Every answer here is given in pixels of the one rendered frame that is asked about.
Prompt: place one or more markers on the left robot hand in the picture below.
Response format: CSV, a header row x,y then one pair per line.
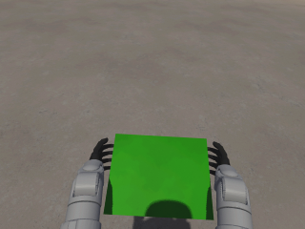
x,y
98,152

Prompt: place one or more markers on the right robot forearm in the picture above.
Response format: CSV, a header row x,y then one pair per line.
x,y
233,204

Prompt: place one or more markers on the right robot hand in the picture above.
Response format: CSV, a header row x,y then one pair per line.
x,y
221,157

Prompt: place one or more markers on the left robot forearm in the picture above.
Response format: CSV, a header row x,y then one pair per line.
x,y
85,198

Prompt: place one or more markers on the carton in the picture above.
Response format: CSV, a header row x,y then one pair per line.
x,y
161,177

